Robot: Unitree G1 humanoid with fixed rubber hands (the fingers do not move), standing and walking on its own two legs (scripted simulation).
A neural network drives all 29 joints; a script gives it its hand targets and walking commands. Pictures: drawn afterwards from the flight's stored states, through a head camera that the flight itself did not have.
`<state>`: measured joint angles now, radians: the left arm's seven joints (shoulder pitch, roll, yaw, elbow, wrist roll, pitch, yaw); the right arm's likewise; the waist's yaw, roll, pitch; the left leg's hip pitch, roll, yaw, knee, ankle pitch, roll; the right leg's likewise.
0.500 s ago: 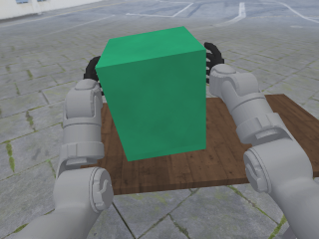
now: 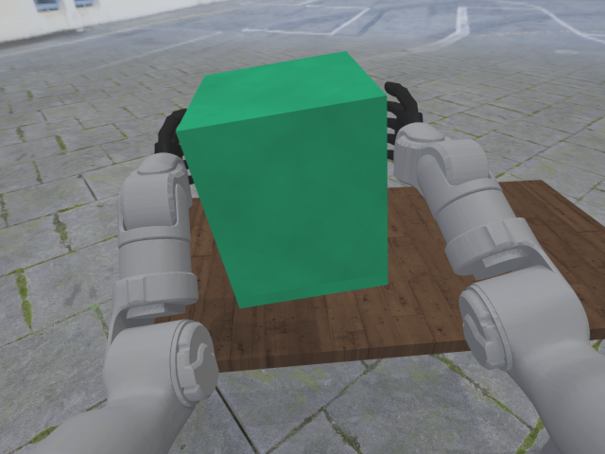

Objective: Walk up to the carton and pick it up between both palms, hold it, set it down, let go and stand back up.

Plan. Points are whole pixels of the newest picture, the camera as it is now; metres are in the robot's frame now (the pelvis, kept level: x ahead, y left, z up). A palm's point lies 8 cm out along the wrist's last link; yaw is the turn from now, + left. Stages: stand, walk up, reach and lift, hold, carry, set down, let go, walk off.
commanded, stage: hold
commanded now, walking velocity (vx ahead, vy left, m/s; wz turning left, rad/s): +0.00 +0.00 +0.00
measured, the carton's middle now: (293, 177) +0.39 +0.01 +0.24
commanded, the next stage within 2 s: none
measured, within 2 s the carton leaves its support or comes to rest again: neither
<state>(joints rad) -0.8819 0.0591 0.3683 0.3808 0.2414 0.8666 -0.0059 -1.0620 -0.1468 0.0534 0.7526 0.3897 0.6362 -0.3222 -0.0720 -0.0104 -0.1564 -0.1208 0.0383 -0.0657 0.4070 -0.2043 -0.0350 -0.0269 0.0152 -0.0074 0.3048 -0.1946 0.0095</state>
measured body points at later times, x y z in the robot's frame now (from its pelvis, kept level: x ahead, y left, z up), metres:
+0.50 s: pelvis +0.00 +0.00 +0.00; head -0.09 +0.02 +0.44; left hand +0.38 +0.16 +0.28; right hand +0.38 -0.13 +0.30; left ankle +0.02 +0.14 -0.75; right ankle -0.01 -0.13 -0.75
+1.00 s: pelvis +0.00 +0.00 +0.00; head -0.09 +0.02 +0.44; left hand +0.38 +0.16 +0.27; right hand +0.38 -0.13 +0.30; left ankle +0.02 +0.14 -0.75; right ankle -0.01 -0.13 -0.75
